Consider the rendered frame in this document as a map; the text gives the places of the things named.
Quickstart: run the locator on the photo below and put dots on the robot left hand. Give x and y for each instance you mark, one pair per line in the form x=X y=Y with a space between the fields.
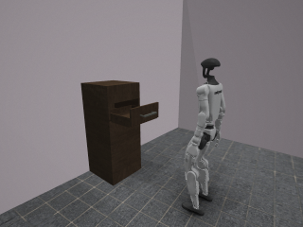
x=193 y=151

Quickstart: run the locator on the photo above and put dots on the right robot upper arm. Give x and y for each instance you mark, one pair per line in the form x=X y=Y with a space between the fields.
x=222 y=105

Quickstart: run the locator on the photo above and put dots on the cabinet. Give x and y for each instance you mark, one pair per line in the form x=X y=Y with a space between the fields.
x=114 y=151

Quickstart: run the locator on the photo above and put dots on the robot head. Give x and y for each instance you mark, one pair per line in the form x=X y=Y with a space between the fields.
x=210 y=64

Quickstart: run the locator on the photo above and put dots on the robot left forearm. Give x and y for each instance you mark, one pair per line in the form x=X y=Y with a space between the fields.
x=196 y=140

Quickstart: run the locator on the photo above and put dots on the handle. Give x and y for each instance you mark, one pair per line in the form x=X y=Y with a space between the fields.
x=149 y=114

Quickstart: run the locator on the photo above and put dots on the drawer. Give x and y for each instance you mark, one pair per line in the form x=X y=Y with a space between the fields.
x=129 y=116

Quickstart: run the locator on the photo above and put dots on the robot right hand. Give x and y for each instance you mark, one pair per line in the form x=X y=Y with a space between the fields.
x=218 y=138

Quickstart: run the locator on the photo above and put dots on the right robot foot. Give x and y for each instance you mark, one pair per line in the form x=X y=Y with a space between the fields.
x=206 y=197

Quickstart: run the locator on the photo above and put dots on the robot right forearm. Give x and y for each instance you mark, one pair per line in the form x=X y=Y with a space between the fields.
x=218 y=122

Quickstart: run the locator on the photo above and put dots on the left robot upper arm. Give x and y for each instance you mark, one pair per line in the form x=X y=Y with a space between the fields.
x=202 y=94

